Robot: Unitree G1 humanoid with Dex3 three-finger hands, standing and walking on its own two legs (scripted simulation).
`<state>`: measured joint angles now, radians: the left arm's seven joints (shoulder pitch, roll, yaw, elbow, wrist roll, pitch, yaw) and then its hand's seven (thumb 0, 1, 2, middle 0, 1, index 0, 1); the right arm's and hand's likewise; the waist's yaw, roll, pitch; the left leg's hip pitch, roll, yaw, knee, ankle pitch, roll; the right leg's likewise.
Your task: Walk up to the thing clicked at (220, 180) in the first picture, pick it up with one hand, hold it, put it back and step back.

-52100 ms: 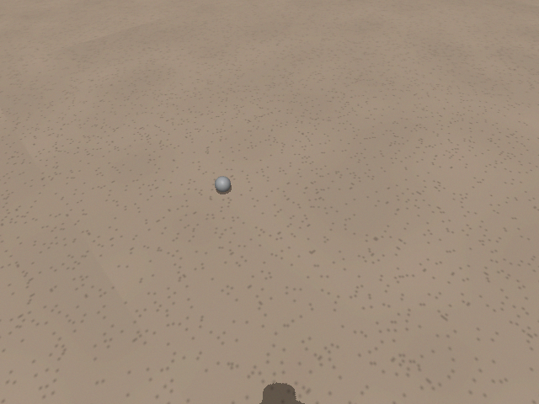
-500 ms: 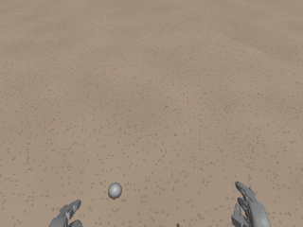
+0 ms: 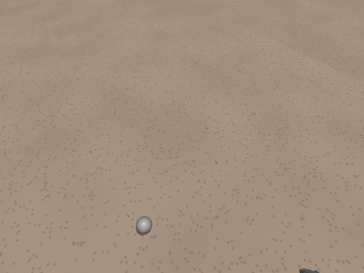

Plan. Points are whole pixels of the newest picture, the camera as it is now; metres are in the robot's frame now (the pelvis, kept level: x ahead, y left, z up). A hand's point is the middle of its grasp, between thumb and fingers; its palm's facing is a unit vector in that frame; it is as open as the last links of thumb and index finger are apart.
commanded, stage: stand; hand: left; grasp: from above
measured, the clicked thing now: (144, 224) +0.48 +0.22 -0.71
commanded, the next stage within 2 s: none
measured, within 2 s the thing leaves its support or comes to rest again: neither
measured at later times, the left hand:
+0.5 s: hand out of the picture +0.05 +0.24 -0.14, palm faces +0.04 -0.94 -0.33, open 7.3 cm
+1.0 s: hand out of the picture +0.05 +0.23 -0.14, palm faces +0.01 -0.95 -0.33, open 7.3 cm
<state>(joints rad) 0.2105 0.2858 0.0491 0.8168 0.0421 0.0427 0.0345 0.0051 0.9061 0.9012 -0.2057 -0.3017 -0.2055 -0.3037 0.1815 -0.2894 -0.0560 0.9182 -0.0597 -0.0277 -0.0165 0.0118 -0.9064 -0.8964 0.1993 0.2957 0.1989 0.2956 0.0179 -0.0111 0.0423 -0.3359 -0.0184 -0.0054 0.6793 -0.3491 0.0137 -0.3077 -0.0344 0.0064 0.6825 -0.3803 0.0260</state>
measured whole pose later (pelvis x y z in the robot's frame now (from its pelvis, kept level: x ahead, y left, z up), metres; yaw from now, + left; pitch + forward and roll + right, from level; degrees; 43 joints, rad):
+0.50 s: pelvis -0.01 +0.01 +0.03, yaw +0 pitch -4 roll +0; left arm 0.15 0.28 0.04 1.12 0.03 0.01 0.03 0.00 0.91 0.90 -0.21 -0.30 -0.21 -0.30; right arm 0.14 -0.28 -0.04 1.11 -0.03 -0.01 -0.03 0.01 -0.91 -0.90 0.20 0.30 0.20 0.30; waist 0.02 0.00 0.06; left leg -0.11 -0.03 0.00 0.36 -0.19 0.02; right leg -0.09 -0.04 0.01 0.38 -0.22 0.04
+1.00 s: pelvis -0.01 +0.00 +0.03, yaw +0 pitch -3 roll +0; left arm 0.13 0.30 0.03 1.16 0.02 0.00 0.02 0.00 0.91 0.90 -0.21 -0.30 -0.21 -0.30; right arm 0.14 -0.31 -0.03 1.15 -0.03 -0.01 -0.01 0.01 -0.91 -0.90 0.20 0.30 0.20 0.30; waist 0.00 0.01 0.06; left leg -0.12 -0.01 0.00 0.33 -0.16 0.00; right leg -0.09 -0.02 0.01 0.34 -0.19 0.02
